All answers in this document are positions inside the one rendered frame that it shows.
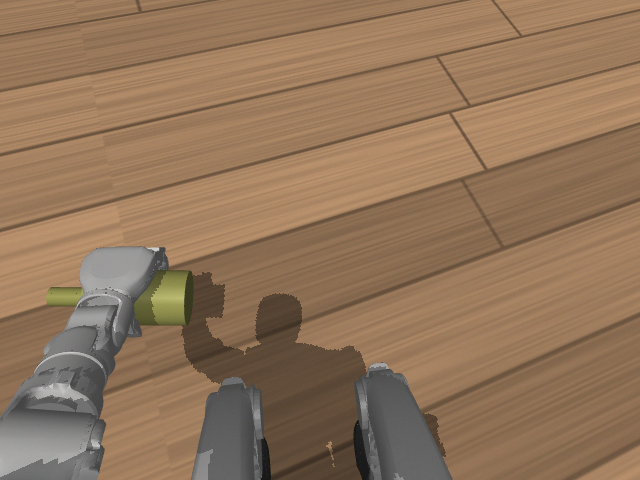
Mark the left robot hand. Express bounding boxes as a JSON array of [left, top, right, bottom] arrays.
[[79, 246, 169, 337]]

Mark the right robot foot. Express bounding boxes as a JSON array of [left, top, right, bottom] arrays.
[[354, 420, 371, 480]]

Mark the bottle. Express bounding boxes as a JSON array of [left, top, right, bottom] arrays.
[[46, 270, 194, 326]]

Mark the left robot arm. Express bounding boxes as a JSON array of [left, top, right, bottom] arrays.
[[0, 289, 134, 480]]

